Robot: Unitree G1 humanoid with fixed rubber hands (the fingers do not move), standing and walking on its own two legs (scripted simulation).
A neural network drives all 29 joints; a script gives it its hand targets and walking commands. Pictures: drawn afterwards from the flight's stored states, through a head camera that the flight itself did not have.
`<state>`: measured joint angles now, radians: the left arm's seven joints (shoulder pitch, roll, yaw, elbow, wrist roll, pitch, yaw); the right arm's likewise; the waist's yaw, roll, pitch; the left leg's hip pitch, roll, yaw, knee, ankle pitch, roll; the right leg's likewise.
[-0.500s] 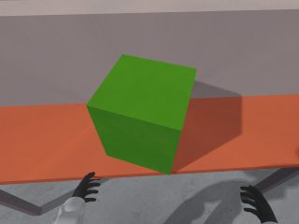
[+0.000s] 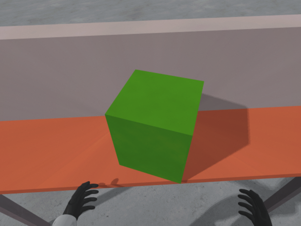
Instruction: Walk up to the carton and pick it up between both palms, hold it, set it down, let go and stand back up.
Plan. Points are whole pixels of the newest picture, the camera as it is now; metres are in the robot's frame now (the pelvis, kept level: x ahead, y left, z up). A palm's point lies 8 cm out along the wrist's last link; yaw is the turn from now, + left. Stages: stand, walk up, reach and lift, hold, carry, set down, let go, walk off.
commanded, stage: reach and lift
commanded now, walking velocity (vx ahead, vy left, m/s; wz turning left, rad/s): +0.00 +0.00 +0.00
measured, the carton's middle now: (158, 126) +0.39 +0.01 +0.04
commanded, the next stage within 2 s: none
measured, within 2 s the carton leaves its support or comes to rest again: neither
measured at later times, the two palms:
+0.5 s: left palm (59, 202) +0.17 +0.25 +0.02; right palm (246, 209) +0.16 -0.19 +0.02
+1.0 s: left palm (63, 174) +0.22 +0.24 +0.05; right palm (244, 181) +0.21 -0.19 +0.05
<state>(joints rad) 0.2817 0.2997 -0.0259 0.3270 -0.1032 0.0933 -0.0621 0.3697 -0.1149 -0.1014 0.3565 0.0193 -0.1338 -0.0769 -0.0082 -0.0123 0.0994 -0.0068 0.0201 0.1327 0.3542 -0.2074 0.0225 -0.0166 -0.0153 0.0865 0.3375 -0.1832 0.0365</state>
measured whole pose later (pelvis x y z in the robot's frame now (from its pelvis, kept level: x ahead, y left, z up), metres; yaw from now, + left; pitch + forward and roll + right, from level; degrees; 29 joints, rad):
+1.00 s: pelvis +0.04 +0.00 +0.00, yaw +2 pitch -6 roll -2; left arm 0.35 0.43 0.03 -0.18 -0.28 0.10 -0.15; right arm 0.51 -0.05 0.02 -0.30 0.17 0.11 -0.29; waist 0.02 -0.01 0.10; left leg -0.03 0.03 0.08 0.41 -0.28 0.02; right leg 0.03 -0.01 0.04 0.27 -0.20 0.04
